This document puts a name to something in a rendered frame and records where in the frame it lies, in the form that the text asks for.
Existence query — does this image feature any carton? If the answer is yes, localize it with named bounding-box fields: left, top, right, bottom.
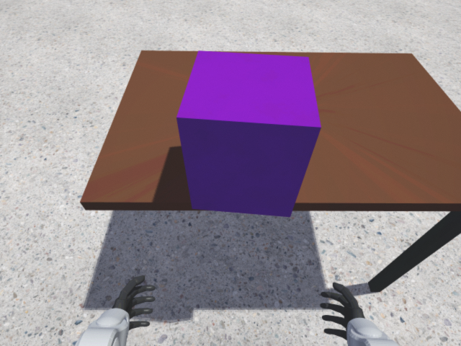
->
left=176, top=50, right=321, bottom=217

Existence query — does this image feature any left robot forearm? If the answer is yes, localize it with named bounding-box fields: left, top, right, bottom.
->
left=74, top=309, right=130, bottom=346

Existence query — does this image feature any table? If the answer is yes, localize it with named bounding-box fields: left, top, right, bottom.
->
left=80, top=50, right=461, bottom=292

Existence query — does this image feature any left robot hand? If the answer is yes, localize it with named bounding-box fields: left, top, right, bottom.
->
left=112, top=275, right=156, bottom=330

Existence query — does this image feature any right robot hand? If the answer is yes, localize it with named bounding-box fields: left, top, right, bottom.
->
left=320, top=283, right=365, bottom=340

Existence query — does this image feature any right robot forearm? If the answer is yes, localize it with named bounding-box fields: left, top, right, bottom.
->
left=346, top=318, right=399, bottom=346

